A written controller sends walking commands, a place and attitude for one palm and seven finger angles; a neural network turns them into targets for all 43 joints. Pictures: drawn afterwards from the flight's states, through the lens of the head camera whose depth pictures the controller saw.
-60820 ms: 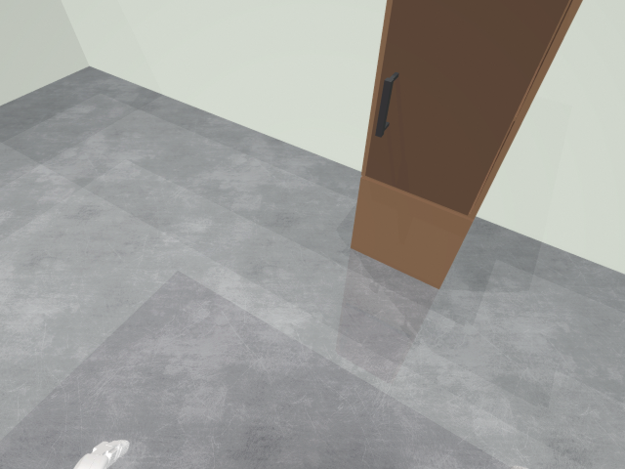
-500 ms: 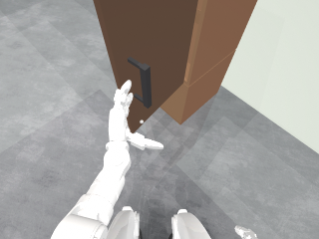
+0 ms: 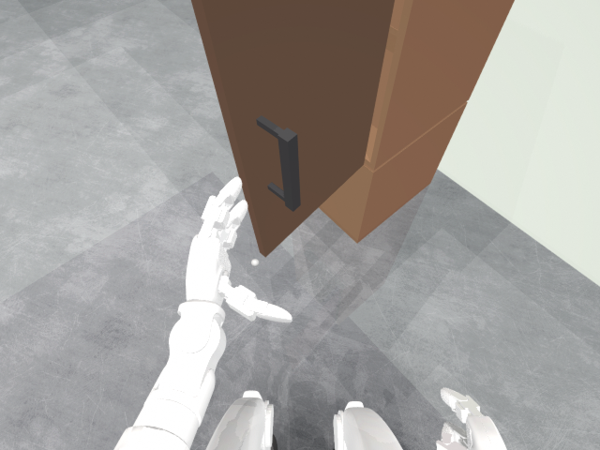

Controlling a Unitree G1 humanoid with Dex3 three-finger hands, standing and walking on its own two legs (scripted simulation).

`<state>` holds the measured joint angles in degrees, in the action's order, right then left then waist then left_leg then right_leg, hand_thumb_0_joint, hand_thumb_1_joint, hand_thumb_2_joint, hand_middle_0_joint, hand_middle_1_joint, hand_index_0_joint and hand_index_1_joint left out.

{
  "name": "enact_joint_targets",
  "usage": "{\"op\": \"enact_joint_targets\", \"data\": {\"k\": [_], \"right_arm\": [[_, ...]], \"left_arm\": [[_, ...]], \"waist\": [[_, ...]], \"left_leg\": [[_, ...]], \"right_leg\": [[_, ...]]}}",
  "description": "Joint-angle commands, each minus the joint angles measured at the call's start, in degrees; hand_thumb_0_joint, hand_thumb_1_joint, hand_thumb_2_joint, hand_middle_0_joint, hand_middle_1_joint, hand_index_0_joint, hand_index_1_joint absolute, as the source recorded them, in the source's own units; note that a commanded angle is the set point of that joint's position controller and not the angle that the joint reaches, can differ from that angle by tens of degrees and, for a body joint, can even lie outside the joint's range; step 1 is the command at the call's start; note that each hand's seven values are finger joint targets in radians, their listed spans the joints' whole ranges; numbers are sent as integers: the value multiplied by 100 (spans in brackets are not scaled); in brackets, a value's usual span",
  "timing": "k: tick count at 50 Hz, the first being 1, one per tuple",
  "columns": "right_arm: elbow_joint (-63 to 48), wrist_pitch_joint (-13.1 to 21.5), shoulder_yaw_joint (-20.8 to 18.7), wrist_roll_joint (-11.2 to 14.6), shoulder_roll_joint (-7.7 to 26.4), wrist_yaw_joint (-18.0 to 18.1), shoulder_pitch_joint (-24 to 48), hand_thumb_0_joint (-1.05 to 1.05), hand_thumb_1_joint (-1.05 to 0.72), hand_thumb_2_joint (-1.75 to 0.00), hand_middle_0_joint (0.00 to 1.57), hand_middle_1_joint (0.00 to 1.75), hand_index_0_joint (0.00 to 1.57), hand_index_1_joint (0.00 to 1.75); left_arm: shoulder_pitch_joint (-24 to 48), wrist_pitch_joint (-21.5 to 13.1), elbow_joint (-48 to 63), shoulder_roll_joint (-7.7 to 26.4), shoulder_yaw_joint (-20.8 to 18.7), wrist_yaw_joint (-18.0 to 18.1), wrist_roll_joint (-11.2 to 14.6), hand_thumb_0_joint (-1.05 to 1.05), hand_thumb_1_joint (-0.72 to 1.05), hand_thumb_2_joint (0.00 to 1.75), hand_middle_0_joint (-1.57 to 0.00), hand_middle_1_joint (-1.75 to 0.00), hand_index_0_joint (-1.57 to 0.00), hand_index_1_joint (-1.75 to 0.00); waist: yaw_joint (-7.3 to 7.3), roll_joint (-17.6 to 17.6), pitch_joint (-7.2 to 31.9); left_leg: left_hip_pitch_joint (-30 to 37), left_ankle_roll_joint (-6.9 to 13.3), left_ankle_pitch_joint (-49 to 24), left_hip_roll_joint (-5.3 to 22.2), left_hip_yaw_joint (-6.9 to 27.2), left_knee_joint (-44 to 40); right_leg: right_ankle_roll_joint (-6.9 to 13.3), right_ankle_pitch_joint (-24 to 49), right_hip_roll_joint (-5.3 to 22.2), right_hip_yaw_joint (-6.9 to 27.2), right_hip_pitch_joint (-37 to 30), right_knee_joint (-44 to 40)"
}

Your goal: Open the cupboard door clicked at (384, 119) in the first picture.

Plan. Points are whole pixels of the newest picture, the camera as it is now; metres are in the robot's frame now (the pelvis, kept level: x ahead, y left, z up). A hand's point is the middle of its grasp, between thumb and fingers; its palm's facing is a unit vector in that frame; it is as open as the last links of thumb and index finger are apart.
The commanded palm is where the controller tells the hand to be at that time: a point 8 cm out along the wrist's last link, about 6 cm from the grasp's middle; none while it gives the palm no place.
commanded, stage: draw the hand back to the body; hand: left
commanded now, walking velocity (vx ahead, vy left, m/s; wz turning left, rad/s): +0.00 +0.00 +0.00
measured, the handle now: (280, 167) +0.50 +0.04 +0.04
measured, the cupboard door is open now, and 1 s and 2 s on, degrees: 97 97 97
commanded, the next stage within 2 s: step back with the hand held close in 1.46 s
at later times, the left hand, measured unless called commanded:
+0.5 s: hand (140, 287) +0.28 +0.16 +0.13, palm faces +0.02 -0.98 -0.19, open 15.6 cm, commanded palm +0.25 +0.22 +0.15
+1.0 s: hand out of the picture +0.26 +0.27 +0.24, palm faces +0.37 -0.84 -0.40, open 10.0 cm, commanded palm +0.20 +0.32 +0.26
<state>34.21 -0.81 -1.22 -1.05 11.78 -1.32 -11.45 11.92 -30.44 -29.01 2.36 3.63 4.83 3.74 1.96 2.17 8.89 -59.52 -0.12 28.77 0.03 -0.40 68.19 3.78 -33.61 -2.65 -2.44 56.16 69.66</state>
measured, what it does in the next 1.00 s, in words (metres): rises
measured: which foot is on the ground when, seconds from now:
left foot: down 0.00-1.00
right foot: down 0.00-1.00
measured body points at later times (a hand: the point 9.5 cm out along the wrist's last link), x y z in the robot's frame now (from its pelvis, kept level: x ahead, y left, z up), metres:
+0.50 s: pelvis +0.02 +0.01 +0.07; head +0.04 +0.00 +0.52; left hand +0.27 +0.21 +0.15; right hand +0.19 -0.22 -0.02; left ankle +0.03 +0.12 -0.64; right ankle +0.00 -0.08 -0.64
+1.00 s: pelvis +0.04 +0.03 +0.10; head +0.04 +0.00 +0.55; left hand +0.23 +0.31 +0.26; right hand +0.23 -0.19 +0.01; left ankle +0.03 +0.12 -0.64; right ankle +0.00 -0.08 -0.64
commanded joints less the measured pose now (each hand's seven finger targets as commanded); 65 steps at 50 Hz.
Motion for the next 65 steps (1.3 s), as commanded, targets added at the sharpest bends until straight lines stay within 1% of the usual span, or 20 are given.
{"op": "enact_joint_targets", "data": {"k": [1, 4, 8, 13, 16, 19, 20, 22, 23, 27, 33, 38, 47, 48, 53, 54, 57, 59, 62, 65], "right_arm": [[-830, 147, -167, 68, 621, 86, -207, 0, -90, -90, 20, 30, 20, 30], [-963, 139, -128, 149, 649, 167, -169, 0, -90, -90, 20, 30, 20, 30], [-1027, 202, -69, 274, 711, 280, -88, 0, -90, -90, 20, 30, 20, 30], [-1082, 402, -35, 291, 722, 385, 62, 0, -90, -90, 20, 30, 20, 30], [-1164, 519, -8, 294, 707, 379, 118, 0, -90, -90, 20, 30, 20, 30], [-1267, 590, 0, 301, 720, 382, 116, 0, -90, -90, 20, 30, 20, 30], [-1377, 404, 12, 334, 690, 535, 233, 0, -90, -90, 20, 30, 20, 30], [-1485, 339, 67, 330, 625, 664, 234, 0, -90, -90, 20, 30, 20, 30], [-1444, 321, 88, 332, 628, 695, 280, 0, -90, -90, 20, 30, 20, 30], [-1390, 289, 171, 297, 637, 802, 403, 0, -90, -90, 20, 30, 20, 30], [-1263, 466, 229, 254, 628, 836, 542, 0, -90, -90, 20, 30, 20, 30], [-1110, 620, 252, 218, 618, 807, 612, 0, -90, -90, 20, 30, 20, 30], [-895, 795, 183, 172, 617, 734, 641, 0, -90, -90, 20, 30, 20, 30], [-877, 816, 170, 175, 616, 724, 638, 0, -90, -90, 20, 30, 20, 30], [-777, 900, 119, 174, 653, 681, 654, 0, -90, -90, 20, 30, 20, 30], [-739, 928, 98, 164, 674, 682, 686, 0, -90, -90, 20, 30, 20, 30], [-706, 881, 69, 195, 689, 661, 639, 0, -90, -90, 20, 30, 20, 30], [-694, 895, 36, 195, 737, 660, 653, 0, -90, -90, 20, 30, 20, 30], [-726, 906, 25, 167, 744, 687, 647, 0, -90, -90, 20, 30, 20, 30], [-745, 949, 59, 148, 696, 714, 732, 0, -90, -90, 20, 30, 20, 30]], "left_arm": [[540, -244, 2030, 878, -568, 94, 65, 0, -50, 30, -15, -30, -15, -30], [104, 137, 2159, 711, -337, -143, 190, 0, -50, 30, -15, -30, -15, -30], [-205, 515, 2384, 705, -217, -564, 437, 0, -50, 30, -15, -30, -15, -30], [-310, 549, 3033, 985, -438, -797, 613, 0, -50, 30, -15, -30, -15, -30], [-833, 551, 3508, 1172, -612, -815, 642, 0, -43, 33, -15, -30, -15, -30], [-1375, 685, 3933, 1432, -873, -849, 688, 0, -32, 37, -16, -30, -16, -30], [-1459, 1039, 4194, 1954, -620, -478, 19, 0, -29, 39, -16, -30, -16, -30], [-1698, 1423, 4390, 1747, -665, -183, 1, 0, -22, 42, -16, -30, -16, -30], [-1821, 1531, 4425, 1724, -645, -99, -64, 0, -18, 43, -16, -30, -16, -30], [-1934, 1839, 4596, 1863, -828, 125, -135, 0, -5, 50, -17, -30, -17, -30], [-2274, 2042, 5120, 2045, -1162, 272, -170, 0, 17, 58, -17, -30, -17, -30], [-2648, 2117, 5435, 2225, -1535, 322, -157, 0, 34, 66, -18, -30, -18, -30], [-3107, 2115, 5922, 2698, -2476, 310, -90, 0, 65, 80, -19, -30, -19, -30], [-3110, 2102, 6037, 2709, -2517, 305, -99, 0, 69, 81, -19, -30, -19, -30], [-3118, 2056, 6207, 2972, -2983, 327, -68, 0, 87, 88, -20, -30, -20, -30], [-3180, 2054, 6148, 3086, -3165, 333, -52, 0, 90, 90, -20, -30, -20, -30], [-3325, 2130, 5671, 2504, -2656, 247, -32, 0, 90, 90, -20, -30, -20, -30], [-3145, 2123, 5641, 2487, -2597, 235, -49, 0, 90, 90, -20, -30, -20, -30], [-3005, 2072, 5831, 2705, -2761, 281, -78, 0, 90, 90, -20, -30, -20, -30], [-3003, 2047, 6073, 2871, -2880, 306, -89, 0, 90, 90, -20, -30, -20, -30]], "waist": [[-193, -538, 2520], [-69, -867, 2051], [34, -798, 1234], [-16, -373, 1056], [-163, 50, 1071], [-241, 12, 1159], [-229, -29, 1226], [-136, -254, 712], [-154, -47, 549], [-154, -221, 89], [-256, 16, 72], [-319, 53, -133], [-445, 47, -78], [-439, 211, -42], [-459, 325, -216], [-487, 202, -245], [-380, -44, -583], [-370, -48, -686], [-428, -39, -291], [-488, 155, -166]], "left_leg": [[1834, 110, -1743, -146, 82, -947], [1903, 139, -1522, -132, 72, -1216], [2150, 145, -1215, -135, 105, -1604], [2761, 156, -1319, -128, 159, -1905], [3130, 135, -1592, -118, 179, -2115], [3287, 133, -1766, -109, 177, -2260], [3655, 153, -1706, -52, 87, -2599], [3618, 173, -1541, -51, 72, -2792], [3734, 170, -1540, -32, 70, -2887], [4167, 186, -1637, -6, 89, -3263], [4908, 149, -2227, 44, 117, -3766], [5174, 100, -2605, 83, 146, -4111], [5498, 86, -3410, 94, 45, -4373], [5573, 74, -3587, 113, 47, -4388], [5574, 52, -3487, 120, 51, -4508], [5551, 66, -3396, 112, 42, -4516], [5520, 89, -3126, 123, 16, -4599], [5530, 95, -2900, 113, 23, -4656], [5617, 124, -2869, 68, 12, -4687], [5620, 136, -2923, 29, -20, -4685]], "right_leg": [[-395, 3333, 190, 534, -2238, -1422], [-461, 3159, 198, 575, -2423, -1817], [-480, 2629, 204, 506, -2379, -2327], [-388, 2307, 127, 350, -2382, -2529], [-299, 2424, 73, 200, -2518, -2513], [-287, 2562, 45, 168, -2826, -2585], [-313, 2615, 225, 476, -3048, -3015], [-372, 2458, 266, 426, -3148, -3308], [-349, 2369, 253, 391, -3158, -3387], [-337, 2328, 198, 264, -3347, -3781], [-293, 2701, 162, 146, -3918, -4170], [-289, 2914, 150, 88, -4286, -4473], [-331, 3551, 162, 84, -4848, -4810], [-331, 3599, 166, 81, -4878, -4818], [-336, 3465, 153, 70, -4882, -4969], [-337, 3455, 129, 79, -4896, -5042], [-376, 3255, 137, 64, -4713, -5081], [-370, 3070, 114, 73, -4652, -5173], [-360, 3099, 150, 96, -4879, -5131], [-351, 3211, 178, 122, -5056, -5134]]}}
